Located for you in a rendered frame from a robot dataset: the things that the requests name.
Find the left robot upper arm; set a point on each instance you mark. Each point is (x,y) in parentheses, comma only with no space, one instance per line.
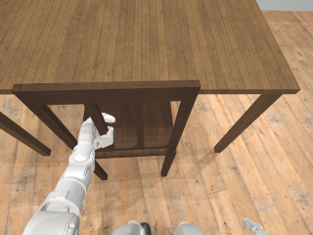
(54,223)

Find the robot left hand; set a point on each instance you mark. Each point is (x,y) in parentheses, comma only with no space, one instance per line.
(89,134)

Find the robot left thigh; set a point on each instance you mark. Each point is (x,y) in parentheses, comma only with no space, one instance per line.
(130,229)

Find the chair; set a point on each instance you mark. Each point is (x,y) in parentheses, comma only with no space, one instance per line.
(143,124)

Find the table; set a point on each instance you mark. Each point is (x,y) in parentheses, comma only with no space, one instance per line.
(225,44)

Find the robot left forearm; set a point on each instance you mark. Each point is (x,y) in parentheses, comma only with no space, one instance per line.
(73,185)

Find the robot right hand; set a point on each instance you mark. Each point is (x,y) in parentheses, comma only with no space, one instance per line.
(254,227)

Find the robot left shin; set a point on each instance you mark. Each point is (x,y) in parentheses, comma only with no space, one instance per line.
(133,222)

